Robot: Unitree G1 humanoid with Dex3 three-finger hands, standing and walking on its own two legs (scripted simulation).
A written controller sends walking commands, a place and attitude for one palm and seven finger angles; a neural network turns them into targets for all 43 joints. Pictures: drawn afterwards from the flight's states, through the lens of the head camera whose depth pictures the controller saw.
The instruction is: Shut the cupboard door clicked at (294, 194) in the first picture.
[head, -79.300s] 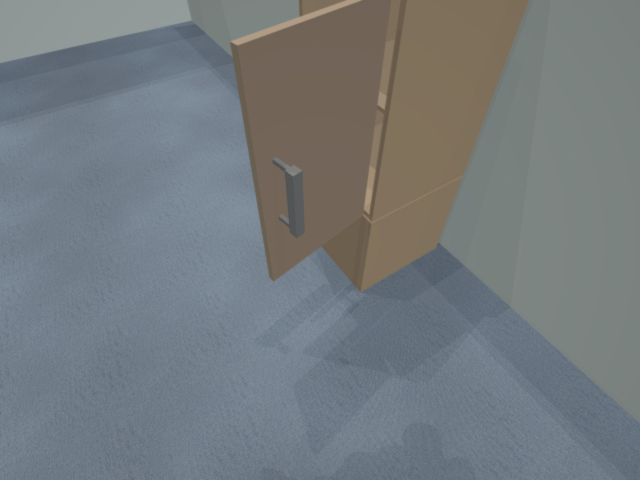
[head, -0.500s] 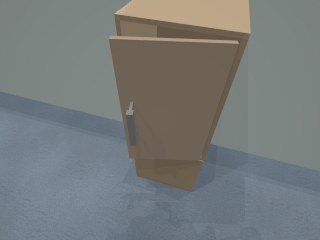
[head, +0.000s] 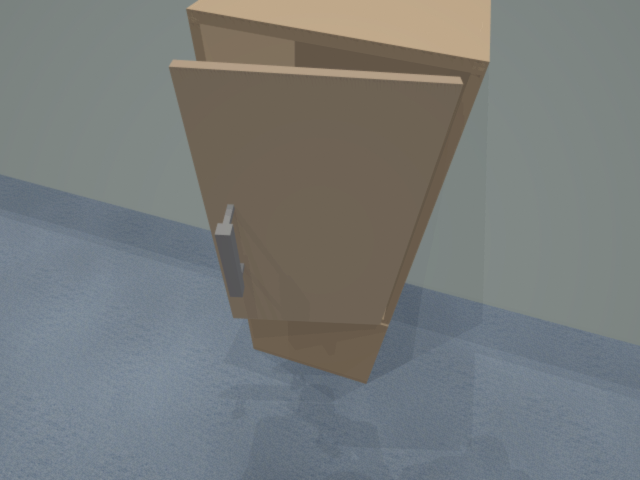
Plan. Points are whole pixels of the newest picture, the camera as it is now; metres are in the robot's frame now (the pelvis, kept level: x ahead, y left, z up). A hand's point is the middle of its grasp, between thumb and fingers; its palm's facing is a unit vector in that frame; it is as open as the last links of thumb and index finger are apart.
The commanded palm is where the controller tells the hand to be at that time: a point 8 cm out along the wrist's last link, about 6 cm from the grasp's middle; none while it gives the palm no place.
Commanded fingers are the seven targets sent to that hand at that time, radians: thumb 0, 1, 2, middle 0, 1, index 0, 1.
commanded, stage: come to a stop and stand still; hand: left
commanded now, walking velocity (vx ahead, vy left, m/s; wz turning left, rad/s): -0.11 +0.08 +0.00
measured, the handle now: (233, 253) +0.46 +0.18 -0.05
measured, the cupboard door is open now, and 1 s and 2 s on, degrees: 15 15 15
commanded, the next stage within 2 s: look again from close up in 0.82 s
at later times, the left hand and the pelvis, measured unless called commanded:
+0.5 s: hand out of the picture +0.02 +0.20 -0.16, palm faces -0.01 -0.96 -0.27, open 7.4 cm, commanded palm none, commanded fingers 0.00 0.90 0.90 -0.20 -0.30 -0.20 -0.30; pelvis -0.03 +0.01 +0.00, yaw -1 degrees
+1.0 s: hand out of the picture -0.03 +0.17 -0.17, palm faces -0.05 -0.98 -0.19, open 7.4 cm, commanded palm none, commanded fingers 0.00 0.90 0.90 -0.20 -0.30 -0.20 -0.30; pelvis -0.02 +0.00 +0.01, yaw -2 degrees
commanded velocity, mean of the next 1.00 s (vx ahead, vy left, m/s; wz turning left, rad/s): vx -0.03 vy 0.00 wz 0.00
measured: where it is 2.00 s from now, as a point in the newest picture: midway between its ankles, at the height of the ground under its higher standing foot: outside the picture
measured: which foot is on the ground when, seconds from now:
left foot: down 0.00-1.00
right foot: down 0.00-1.00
